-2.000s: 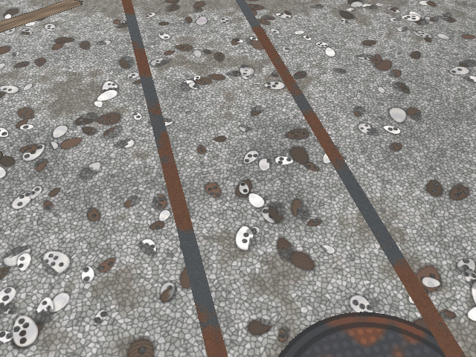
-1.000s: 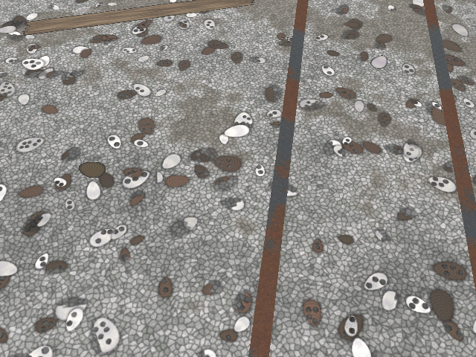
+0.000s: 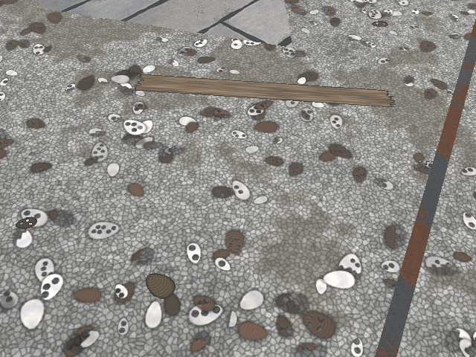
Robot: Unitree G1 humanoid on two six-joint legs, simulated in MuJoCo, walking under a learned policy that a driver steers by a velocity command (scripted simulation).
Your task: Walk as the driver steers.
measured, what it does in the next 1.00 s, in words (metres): walks ahead, turning right: right foot, then left foot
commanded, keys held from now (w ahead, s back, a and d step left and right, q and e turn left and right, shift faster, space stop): w+e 0.28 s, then e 0.72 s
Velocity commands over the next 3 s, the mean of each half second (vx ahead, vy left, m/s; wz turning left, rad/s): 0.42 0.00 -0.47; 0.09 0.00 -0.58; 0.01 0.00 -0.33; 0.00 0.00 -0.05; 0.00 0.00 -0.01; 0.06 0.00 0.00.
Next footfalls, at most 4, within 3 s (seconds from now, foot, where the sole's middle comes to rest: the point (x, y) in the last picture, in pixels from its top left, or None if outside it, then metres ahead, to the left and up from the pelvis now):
0.38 right None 0.35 -0.17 -0.78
0.88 left None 0.48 0.00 -0.78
1.28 right None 0.28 -0.19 -0.78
1.60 left None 0.44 0.00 -0.78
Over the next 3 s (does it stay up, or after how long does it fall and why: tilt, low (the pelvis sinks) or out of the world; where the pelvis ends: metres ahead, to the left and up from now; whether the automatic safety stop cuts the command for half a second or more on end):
stays up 0.34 -0.08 -0.01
